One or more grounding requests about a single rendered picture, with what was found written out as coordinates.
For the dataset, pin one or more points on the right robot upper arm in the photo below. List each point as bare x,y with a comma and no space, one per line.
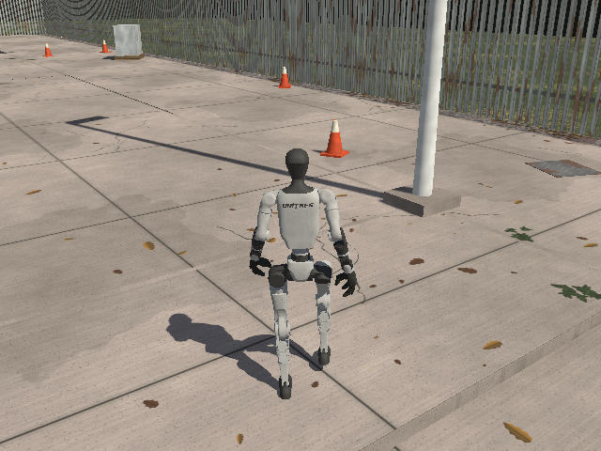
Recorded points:
328,198

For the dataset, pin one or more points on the robot head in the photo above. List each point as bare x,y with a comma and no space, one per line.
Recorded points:
297,161

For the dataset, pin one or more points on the robot left hand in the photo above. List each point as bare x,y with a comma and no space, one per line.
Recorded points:
262,262

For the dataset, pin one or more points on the robot left thigh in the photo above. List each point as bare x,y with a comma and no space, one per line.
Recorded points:
278,292

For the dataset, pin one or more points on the robot right hand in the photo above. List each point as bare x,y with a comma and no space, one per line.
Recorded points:
351,282

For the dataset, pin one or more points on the right robot forearm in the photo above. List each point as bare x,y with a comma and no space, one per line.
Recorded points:
343,254

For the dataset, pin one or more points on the left robot forearm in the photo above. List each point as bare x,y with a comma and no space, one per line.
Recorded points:
256,249

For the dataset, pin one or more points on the left robot upper arm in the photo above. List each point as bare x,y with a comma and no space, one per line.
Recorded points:
268,200

